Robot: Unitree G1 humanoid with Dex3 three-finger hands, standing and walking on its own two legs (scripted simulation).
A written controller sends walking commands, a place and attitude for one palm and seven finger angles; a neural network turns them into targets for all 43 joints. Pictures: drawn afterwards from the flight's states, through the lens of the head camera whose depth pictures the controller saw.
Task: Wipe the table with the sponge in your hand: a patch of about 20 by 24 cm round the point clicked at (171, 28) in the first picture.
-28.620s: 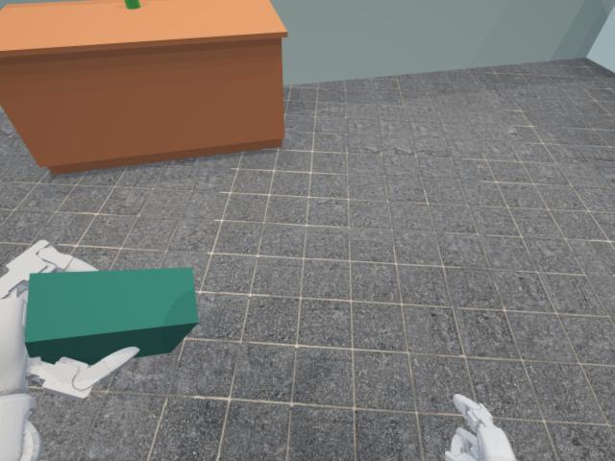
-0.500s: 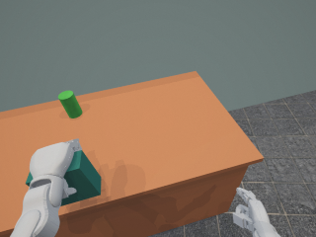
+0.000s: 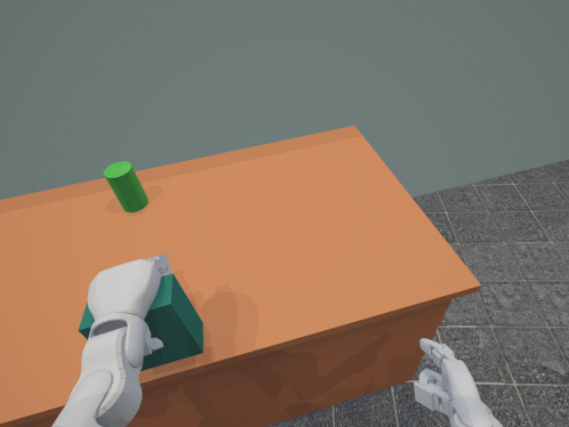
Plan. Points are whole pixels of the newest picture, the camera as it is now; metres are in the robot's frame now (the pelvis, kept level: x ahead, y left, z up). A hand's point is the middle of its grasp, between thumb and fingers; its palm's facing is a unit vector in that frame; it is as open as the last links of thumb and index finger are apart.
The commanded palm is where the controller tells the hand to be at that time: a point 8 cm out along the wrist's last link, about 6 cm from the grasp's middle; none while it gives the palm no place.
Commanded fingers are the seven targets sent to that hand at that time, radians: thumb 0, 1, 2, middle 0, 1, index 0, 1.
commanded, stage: move the sponge above the wiping area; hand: left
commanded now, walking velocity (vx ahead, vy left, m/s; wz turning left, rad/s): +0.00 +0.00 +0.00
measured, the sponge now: (154, 334) +0.23 +0.26 -0.01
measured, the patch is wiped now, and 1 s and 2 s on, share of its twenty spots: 0.00 0.00 0.00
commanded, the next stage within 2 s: lower the sponge onto the table in 1.58 s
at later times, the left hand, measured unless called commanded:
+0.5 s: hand (152, 318) +0.23 +0.25 +0.03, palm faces -0.06 -0.13 -0.99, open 10.0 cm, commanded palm +0.22 +0.25 +0.09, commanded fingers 0.00 0.10 1.30 -1.20 -1.60 -1.20 -1.60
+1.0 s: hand (161, 308) +0.26 +0.26 +0.01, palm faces -0.07 -0.10 -0.99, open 10.0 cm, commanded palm +0.24 +0.26 +0.07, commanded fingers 0.00 0.10 1.30 -1.20 -1.60 -1.20 -1.60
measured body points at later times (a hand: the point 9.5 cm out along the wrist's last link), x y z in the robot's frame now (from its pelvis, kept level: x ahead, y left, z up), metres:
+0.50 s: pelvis +0.00 -0.01 +0.00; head +0.00 -0.05 +0.45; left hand +0.23 +0.25 +0.08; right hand +0.25 -0.21 -0.09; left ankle -0.02 +0.10 -0.74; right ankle +0.03 -0.11 -0.74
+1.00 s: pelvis +0.00 -0.01 +0.00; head +0.01 -0.04 +0.45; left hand +0.26 +0.26 +0.06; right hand +0.22 -0.24 -0.11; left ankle -0.02 +0.10 -0.74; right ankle +0.03 -0.11 -0.74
